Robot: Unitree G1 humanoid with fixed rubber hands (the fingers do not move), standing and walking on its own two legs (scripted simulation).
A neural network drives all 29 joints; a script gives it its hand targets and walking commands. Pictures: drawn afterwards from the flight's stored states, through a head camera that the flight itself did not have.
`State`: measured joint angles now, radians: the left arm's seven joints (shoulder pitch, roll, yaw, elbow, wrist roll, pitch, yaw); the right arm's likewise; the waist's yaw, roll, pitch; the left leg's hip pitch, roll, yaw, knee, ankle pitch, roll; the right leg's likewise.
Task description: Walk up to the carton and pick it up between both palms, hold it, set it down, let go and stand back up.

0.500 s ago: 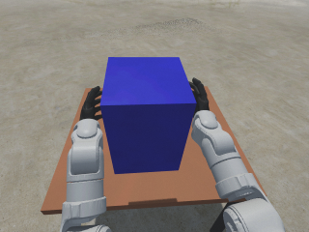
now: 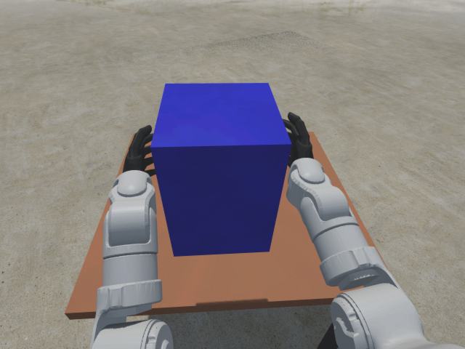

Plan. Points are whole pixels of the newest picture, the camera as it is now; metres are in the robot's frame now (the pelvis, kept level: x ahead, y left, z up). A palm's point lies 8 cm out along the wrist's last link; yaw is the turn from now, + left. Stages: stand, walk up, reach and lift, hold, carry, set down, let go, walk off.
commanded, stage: hold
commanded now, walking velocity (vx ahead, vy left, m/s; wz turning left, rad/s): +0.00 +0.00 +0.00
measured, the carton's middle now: (219, 171) +0.39 +0.01 +0.16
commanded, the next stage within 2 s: none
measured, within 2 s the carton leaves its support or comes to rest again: neither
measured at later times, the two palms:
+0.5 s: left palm (139, 172) +0.37 +0.14 +0.19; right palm (299, 161) +0.37 -0.13 +0.19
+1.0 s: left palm (137, 173) +0.36 +0.14 +0.19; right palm (300, 160) +0.37 -0.13 +0.19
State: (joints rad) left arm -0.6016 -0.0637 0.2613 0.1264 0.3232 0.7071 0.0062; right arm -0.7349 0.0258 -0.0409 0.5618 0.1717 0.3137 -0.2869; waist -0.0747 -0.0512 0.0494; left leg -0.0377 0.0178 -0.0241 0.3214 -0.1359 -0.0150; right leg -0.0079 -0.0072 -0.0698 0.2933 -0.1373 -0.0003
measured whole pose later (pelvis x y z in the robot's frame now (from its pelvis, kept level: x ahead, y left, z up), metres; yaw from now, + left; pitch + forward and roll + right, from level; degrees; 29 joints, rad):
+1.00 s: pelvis +0.00 +0.00 +0.00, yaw +0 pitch -9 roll +0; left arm -0.60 -0.06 0.26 0.11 0.33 0.72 0.01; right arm -0.73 0.03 -0.04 0.55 0.17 0.32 -0.29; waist -0.08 -0.05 0.05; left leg -0.03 0.02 -0.03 0.32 -0.14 -0.02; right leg 0.00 -0.01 -0.07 0.29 -0.14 0.00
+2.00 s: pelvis +0.00 +0.00 +0.00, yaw +1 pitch -9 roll -1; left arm -0.57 -0.07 0.25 0.07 0.32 0.73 0.01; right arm -0.70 0.02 -0.02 0.52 0.19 0.33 -0.30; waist -0.09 -0.05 0.06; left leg -0.02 0.02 -0.03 0.32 -0.14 -0.02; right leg 0.02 -0.01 -0.08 0.29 -0.14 0.00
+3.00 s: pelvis +0.00 +0.00 +0.00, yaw +1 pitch -9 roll -1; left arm -0.56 -0.06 0.22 0.05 0.32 0.74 0.01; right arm -0.68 0.02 -0.01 0.49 0.20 0.33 -0.30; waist -0.10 -0.04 0.08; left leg -0.02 0.02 -0.04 0.33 -0.15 -0.02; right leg 0.02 -0.01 -0.08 0.29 -0.14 0.00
